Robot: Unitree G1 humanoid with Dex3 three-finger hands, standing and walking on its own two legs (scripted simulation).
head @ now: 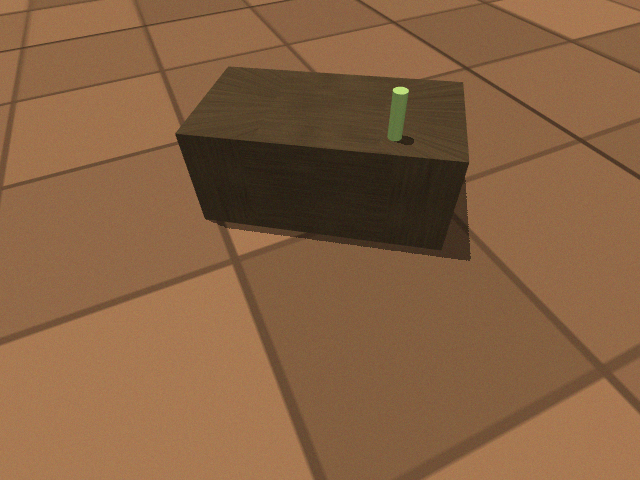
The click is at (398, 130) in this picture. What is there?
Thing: slim round
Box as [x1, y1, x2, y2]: [387, 87, 408, 140]
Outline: 404,87 395,87 392,93 387,136 391,140 398,140 401,138 408,90
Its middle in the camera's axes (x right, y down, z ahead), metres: +0.27 -0.42 +1.33
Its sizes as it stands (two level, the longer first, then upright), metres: 0.051 0.051 0.176
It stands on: a support 0.45 m high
